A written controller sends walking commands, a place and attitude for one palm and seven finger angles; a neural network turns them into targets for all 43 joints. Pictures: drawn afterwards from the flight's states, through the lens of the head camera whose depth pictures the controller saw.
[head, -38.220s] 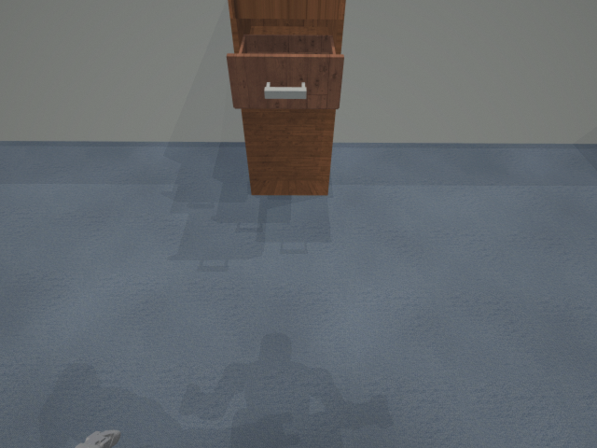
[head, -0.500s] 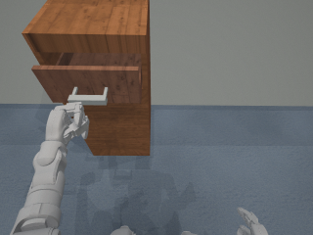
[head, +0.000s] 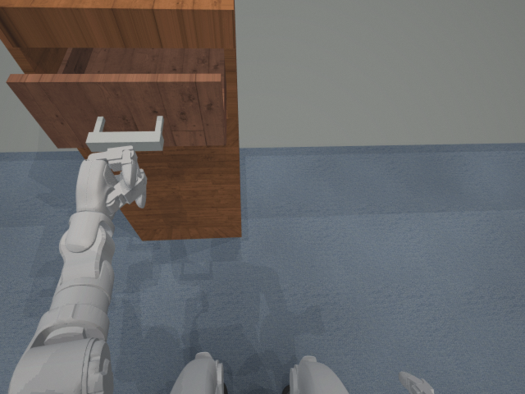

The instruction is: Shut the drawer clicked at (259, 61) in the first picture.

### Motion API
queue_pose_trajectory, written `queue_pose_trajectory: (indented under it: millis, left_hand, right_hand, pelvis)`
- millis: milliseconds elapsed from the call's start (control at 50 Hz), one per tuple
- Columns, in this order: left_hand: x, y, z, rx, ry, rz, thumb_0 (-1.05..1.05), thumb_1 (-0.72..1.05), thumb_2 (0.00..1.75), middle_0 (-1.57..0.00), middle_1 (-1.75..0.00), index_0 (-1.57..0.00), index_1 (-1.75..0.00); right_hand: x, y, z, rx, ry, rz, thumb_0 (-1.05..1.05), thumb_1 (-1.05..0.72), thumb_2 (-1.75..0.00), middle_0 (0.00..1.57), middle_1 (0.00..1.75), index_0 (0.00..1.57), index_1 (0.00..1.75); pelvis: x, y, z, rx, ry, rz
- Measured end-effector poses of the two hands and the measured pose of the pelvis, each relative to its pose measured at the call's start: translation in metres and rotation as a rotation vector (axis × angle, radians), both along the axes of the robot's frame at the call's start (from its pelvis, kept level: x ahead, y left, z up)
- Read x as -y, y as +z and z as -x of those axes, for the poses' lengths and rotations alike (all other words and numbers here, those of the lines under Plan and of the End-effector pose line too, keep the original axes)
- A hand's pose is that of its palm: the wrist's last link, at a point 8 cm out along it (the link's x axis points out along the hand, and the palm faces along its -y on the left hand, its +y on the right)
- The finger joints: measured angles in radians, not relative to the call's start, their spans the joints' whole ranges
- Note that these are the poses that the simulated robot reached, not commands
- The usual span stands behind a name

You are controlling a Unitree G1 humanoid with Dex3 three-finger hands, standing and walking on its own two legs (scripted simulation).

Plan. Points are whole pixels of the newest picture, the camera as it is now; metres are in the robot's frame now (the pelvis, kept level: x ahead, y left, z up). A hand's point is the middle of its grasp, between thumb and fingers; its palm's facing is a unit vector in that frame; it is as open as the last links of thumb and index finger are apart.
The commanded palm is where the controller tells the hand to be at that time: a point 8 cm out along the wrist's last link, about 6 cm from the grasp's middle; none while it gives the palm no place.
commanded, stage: bring the fist close to the handle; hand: left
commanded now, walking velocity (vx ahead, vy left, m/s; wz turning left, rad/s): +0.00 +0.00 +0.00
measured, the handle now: (128, 131) +0.54 +0.24 +0.03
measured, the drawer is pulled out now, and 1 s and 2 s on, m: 0.08 0.07 0.00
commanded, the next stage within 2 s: push the drawer shut in 0.62 s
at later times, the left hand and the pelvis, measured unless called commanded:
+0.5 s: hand (142, 175) +0.45 +0.20 +0.02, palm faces +0.03 -1.00 -0.02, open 3.3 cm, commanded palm +0.42 +0.24 +0.03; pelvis +0.00 +0.01 -0.02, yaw -1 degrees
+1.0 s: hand (143, 165) +0.47 +0.20 +0.03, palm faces +0.05 -1.00 -0.03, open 3.2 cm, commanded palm +0.45 +0.24 +0.03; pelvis +0.00 +0.00 -0.03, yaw +0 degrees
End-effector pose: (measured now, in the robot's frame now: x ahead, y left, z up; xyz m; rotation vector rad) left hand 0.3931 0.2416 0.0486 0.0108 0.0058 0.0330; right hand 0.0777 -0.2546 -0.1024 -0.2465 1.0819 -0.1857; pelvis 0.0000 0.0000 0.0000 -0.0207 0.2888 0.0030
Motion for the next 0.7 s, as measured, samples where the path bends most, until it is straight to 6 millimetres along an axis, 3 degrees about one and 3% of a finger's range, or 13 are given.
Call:
queue_pose_trajectory:
  millis: [100,280,480,700]
  left_hand:
    - [-0.006,-0.003,-0.007,0.029,0.011,-0.016,0.02,0.9,0.9,-1.4,-1.6,-1.4,-1.6]
    - [-0.01,-0.027,-0.023,-0.006,-0.004,-0.003,0.02,0.9,0.9,-1.4,-1.6,-1.4,-1.6]
    - [-0.01,-0.024,-0.031,-0.001,-0.001,-0.012,0.02,0.9,0.9,-1.4,-1.6,-1.4,-1.6]
    - [-0.007,-0.024,-0.029,-0.011,0.01,-0.006,0.01,0.9,0.9,-1.4,-1.6,-1.4,-1.6]
  right_hand:
    - [-0.004,-0.009,0.005,-0.024,0.005,-0.004,0.01,-0.9,-0.9,0.2,0.3,0.2,0.3]
    - [-0.002,-0.023,0.02,-0.086,-0.003,0.02,0.01,-0.9,-0.9,0.2,0.3,0.21,0.3]
    - [-0.002,-0.025,0.033,-0.125,-0.044,0.016,0.01,-0.9,-0.9,0.2,0.3,0.2,0.3]
    - [-0.003,-0.019,0.026,-0.121,-0.033,0.011,0.0,-0.9,-0.9,0.2,0.3,0.21,0.3]
  pelvis:
    - [-0.002,-0.008,0.002,-0.023,0.0,0.005]
    - [-0.006,-0.023,0.008,-0.069,0.005,0.017]
    - [-0.008,-0.024,0.005,-0.077,-0.006,0.02]
    - [-0.006,-0.02,0.002,-0.07,0.0,0.019]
